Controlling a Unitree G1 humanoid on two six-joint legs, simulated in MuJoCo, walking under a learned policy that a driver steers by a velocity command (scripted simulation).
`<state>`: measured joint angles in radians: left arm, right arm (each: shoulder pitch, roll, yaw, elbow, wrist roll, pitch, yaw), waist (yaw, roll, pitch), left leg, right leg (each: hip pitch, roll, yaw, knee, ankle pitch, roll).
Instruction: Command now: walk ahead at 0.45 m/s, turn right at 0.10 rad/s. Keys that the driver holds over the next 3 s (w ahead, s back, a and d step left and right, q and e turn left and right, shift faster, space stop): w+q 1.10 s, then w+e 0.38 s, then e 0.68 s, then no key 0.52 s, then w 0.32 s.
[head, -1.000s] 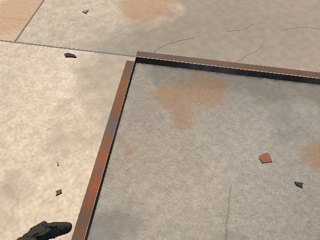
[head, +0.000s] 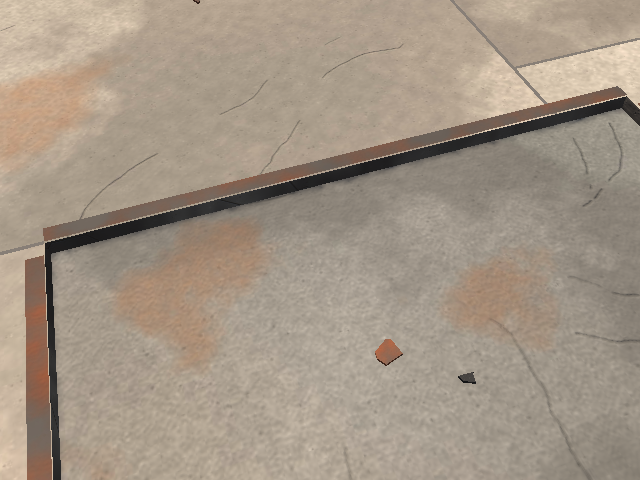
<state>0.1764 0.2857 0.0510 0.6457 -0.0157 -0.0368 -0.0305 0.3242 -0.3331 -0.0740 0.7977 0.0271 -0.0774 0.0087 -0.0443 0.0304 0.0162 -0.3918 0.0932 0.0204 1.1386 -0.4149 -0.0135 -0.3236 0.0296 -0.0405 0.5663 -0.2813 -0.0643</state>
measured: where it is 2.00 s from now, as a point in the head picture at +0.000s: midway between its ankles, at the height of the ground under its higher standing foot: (199, 296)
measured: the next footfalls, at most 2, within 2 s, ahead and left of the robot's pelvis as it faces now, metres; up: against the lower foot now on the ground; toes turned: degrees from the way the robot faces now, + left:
left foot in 0.40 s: +0.39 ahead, +0.11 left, +0.00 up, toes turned +11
right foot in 0.86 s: +0.70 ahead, -0.02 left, +0.00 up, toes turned +30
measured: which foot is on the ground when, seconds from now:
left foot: up 0.00-0.38, down 0.40-0.86, up 0.88-1.00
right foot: down 0.00-0.42, up 0.44-0.84, down 0.86-1.00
